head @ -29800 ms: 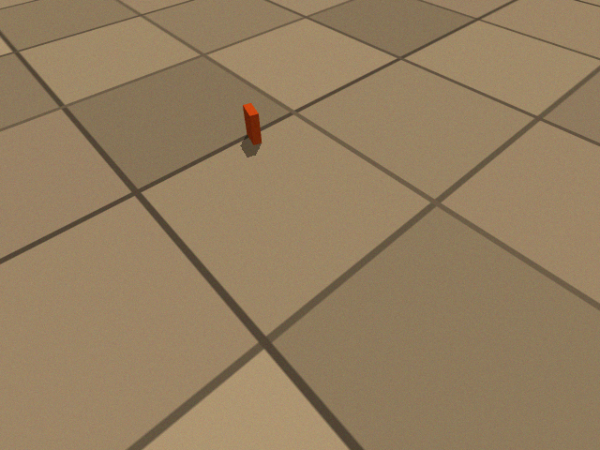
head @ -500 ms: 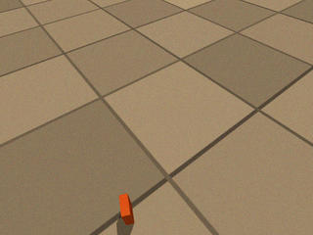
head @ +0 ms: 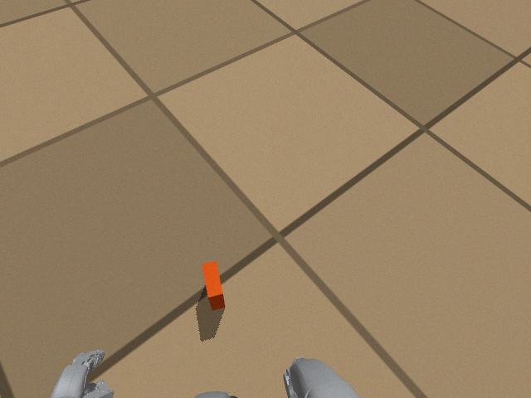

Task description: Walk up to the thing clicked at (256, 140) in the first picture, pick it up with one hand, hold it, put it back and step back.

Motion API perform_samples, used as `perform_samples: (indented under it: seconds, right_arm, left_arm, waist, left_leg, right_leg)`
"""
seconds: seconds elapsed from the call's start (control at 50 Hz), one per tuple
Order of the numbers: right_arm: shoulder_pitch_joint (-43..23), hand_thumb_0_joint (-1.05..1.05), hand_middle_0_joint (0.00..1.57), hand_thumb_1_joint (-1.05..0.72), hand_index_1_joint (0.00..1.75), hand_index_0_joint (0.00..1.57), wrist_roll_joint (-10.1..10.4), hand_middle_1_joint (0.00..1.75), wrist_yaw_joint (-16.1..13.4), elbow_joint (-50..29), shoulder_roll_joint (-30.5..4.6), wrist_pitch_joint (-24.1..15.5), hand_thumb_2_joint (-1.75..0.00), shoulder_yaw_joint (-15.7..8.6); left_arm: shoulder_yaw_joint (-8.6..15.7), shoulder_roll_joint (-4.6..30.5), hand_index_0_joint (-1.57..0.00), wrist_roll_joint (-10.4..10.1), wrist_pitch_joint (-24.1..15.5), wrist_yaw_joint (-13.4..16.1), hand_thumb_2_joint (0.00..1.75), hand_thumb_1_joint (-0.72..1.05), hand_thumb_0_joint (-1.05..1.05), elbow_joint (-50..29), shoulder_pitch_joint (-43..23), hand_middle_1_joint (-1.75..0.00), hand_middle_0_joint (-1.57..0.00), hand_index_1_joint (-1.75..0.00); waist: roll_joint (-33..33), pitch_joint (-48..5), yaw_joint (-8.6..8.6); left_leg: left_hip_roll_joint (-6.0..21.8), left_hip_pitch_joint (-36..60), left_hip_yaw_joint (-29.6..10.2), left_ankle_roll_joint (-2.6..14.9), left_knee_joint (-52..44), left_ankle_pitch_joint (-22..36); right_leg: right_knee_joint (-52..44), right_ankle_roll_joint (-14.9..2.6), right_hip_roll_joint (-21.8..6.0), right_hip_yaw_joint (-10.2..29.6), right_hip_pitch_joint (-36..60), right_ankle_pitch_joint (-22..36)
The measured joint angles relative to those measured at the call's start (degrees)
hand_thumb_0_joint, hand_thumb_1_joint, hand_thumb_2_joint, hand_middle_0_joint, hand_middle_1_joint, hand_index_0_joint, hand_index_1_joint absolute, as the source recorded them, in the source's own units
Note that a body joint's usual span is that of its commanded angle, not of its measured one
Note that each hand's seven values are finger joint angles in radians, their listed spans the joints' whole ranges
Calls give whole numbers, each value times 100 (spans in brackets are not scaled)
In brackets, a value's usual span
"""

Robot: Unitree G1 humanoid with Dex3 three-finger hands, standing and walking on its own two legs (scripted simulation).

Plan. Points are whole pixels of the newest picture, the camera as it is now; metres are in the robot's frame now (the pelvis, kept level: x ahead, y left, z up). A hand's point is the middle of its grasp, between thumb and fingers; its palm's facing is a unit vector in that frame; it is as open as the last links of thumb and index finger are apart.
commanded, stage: step back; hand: left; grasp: from the side
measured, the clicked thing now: (214, 286) +0.46 +0.14 -0.68
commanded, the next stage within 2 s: none
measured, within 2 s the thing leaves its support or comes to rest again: neither
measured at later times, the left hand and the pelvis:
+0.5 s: hand out of the picture +0.02 +0.24 -0.13, palm faces -0.02 -0.91 -0.40, open 7.4 cm; pelvis -0.11 -0.01 +0.00, yaw -1 degrees
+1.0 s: hand out of the picture -0.19 +0.28 -0.17, palm faces -0.05 -0.92 -0.39, open 7.4 cm; pelvis -0.27 +0.00 -0.01, yaw -4 degrees
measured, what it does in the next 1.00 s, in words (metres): walks backwards: right foot, then left foot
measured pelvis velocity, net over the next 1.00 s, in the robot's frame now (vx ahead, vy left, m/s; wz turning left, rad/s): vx -0.27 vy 0.00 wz -0.07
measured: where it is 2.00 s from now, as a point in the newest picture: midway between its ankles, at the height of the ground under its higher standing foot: outside the picture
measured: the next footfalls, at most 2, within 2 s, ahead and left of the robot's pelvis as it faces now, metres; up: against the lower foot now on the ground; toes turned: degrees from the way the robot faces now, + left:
right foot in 0.22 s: -0.01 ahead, -0.11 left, +0.00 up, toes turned +1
left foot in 0.64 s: -0.14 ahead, +0.12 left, +0.00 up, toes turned -1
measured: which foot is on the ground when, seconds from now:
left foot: down 0.00-0.28, up 0.30-0.62, down 0.64-1.00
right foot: up 0.00-0.20, down 0.22-0.68, up 0.70-1.00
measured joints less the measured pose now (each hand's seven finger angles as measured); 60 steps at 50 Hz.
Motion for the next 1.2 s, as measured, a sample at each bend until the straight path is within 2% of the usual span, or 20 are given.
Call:
perform_samples:
  seconds: [0.12,0.2,0.24,0.3,0.36,0.4,0.46,0.52,0.6,0.64,0.68,0.74,0.8,0.86,0.98,1.04,1.08,1.12,1.16,1.2]
  right_arm:
    - [-161,0,20,-90,30,20,49,30,-53,-307,39,-48,-89,-15]
    - [-277,0,20,-90,30,20,65,30,-20,-414,-4,-42,-89,-11]
    - [-345,0,20,-90,30,20,80,30,-2,-402,-70,-17,-89,-15]
    - [-400,0,20,-90,30,20,142,30,16,-323,-153,48,-89,-29]
    - [-405,0,20,-90,30,20,151,30,31,-297,-90,108,-89,-4]
    - [-350,0,20,-90,30,20,166,30,54,-330,-140,89,-89,15]
    - [-256,0,20,-90,30,20,171,30,36,-382,-309,50,-89,19]
    - [-194,0,20,-90,30,20,170,30,-21,-413,-466,42,-89,-7]
    - [-121,0,20,-90,30,20,129,30,-33,-423,-489,35,-89,-49]
    - [-90,0,20,-90,30,20,96,30,-9,-401,-439,7,-89,-61]
    - [-105,0,20,-91,30,20,23,30,22,-346,-232,-1,-89,-47]
    - [59,0,20,-90,30,20,-48,30,119,-367,-133,-14,-89,28]
    - [148,0,20,-90,30,20,-99,30,97,-324,-50,-11,-89,72]
    - [88,1,20,-90,30,21,-74,30,79,-397,-21,-42,-89,69]
    - [-268,0,20,-90,30,21,-13,30,44,-779,-68,-139,-89,28]
    - [-416,0,20,-90,30,21,-32,30,62,-932,-171,-110,-89,17]
    - [-488,0,20,-90,30,21,-18,30,74,-976,-274,-55,-89,3]
    - [-537,0,20,-90,30,21,24,30,59,-903,-454,29,-89,-66]
    - [-403,0,20,-90,30,20,57,30,-10,-769,-454,117,-89,-124]
    - [-240,0,20,-90,30,20,85,30,-32,-620,-415,165,-89,-115]
  left_arm:
    - [31,-31,-20,39,-5,-29,90,91,1,-11,284,-30,-20,-30]
    - [81,-36,-20,79,-26,-64,90,91,1,-5,390,-30,-20,-30]
    - [107,-83,-20,111,-71,-77,90,91,1,9,448,-30,-20,-30]
    - [91,-182,-20,147,-146,-117,90,91,1,-30,575,-30,-20,-30]
    - [107,-106,-20,142,-160,-132,90,91,1,-178,665,-30,-20,-30]
    - [118,-126,-20,128,-146,-106,90,90,1,-268,649,-30,-20,-30]
    - [105,-202,-20,153,-151,-85,90,90,1,-437,566,-30,-20,-30]
    - [65,-261,-20,182,-167,-88,90,90,1,-637,491,-30,-20,-30]
    - [34,-232,-20,191,-122,-101,90,90,1,-838,386,-30,-20,-30]
    - [25,-164,-20,163,-71,-124,90,90,0,-882,358,-30,-20,-30]
    - [63,-25,-20,131,3,-136,90,90,0,-817,357,-30,-20,-30]
    - [123,-34,-20,153,108,-114,90,90,1,-590,492,-30,-20,-30]
    - [192,28,-20,93,98,-130,90,91,1,-515,661,-30,-20,-30]
    - [271,134,-20,77,47,-145,90,91,1,-514,843,-30,-20,-30]
    - [318,285,-20,116,69,-121,90,91,1,-369,1058,-30,-20,-30]
    - [285,266,-20,115,43,-166,90,91,1,-296,1071,-30,-20,-30]
    - [261,212,-20,122,-19,-203,90,91,1,-249,1079,-30,-20,-30]
    - [220,-21,-20,175,-60,-236,90,91,1,-156,1015,-30,-20,-30]
    - [150,-117,-20,225,-44,-314,90,91,1,-223,1114,-30,-20,-30]
    - [114,-147,-20,247,-17,-321,90,91,1,-277,1207,-30,-20,-30]
  waist:
    - [59,43,39]
    - [151,31,83]
    - [308,11,100]
    - [637,-62,55]
    - [355,-145,223]
    - [256,-186,267]
    - [261,-213,301]
    - [335,-150,267]
    - [308,-34,176]
    - [229,-5,143]
    - [-147,84,223]
    - [-19,-98,86]
    - [34,-281,129]
    - [-16,-340,255]
    - [-32,-139,348]
    - [36,-68,359]
    - [136,-77,367]
    - [604,6,248]
    - [607,-162,274]
    - [388,-319,420]
  left_leg:
    - [-91,-103,260,68,175,25]
    - [-99,-287,407,57,443,-6]
    - [-14,-399,419,32,638,-45]
    - [125,-549,125,-107,917,-67]
    - [-294,-872,-295,-339,2300,-1165]
    - [-474,-1007,-576,-389,3024,-1290]
    - [-507,-997,-846,-459,3435,-1256]
    - [-325,-739,-840,-532,2982,-1357]
    - [-4,-230,-503,-535,1547,-1238]
    - [60,60,-345,-443,702,-654]
    - [-118,139,-143,-293,582,-399]
    - [91,-18,-277,-202,656,-315]
    - [273,-70,-321,-242,308,9]
    - [344,-215,-228,-269,93,279]
    - [500,-658,-4,-302,251,547]
    - [593,-930,91,-384,450,646]
    - [669,-1153,123,-466,654,687]
    - [835,-1292,-196,-449,831,675]
    - [463,-1526,-487,-435,1423,-423]
    - [8,-1673,-548,-439,2412,-946]
  right_leg:
    - [-984,103,-237,-152,567,46]
    - [-1814,3,-401,-377,934,187]
    - [-2221,-60,-378,-481,1113,582]
    - [-2429,-139,-193,-671,1179,794]
    - [-2462,-228,-366,-538,1070,922]
    - [-2661,-220,-469,-525,1016,1119]
    - [-2883,-177,-528,-562,837,1399]
    - [-2941,-140,-539,-665,655,1589]
    - [-2780,-57,-604,-861,411,1716]
    - [-2560,6,-644,-921,247,1718]
    - [-2332,22,-750,-666,154,1570]
    - [-894,34,-191,-312,-188,63]
    - [555,-6,166,18,-351,-6]
    - [1060,92,155,220,-194,150]
    - [-48,341,-255,83,543,-117]
    - [-1212,279,-507,-234,962,-111]
    - [-2089,177,-587,-430,1266,213]
    - [-2213,115,-348,-686,1322,417]
    - [-2092,49,-444,-703,1149,461]
    - [-2132,-9,-650,-517,1018,583]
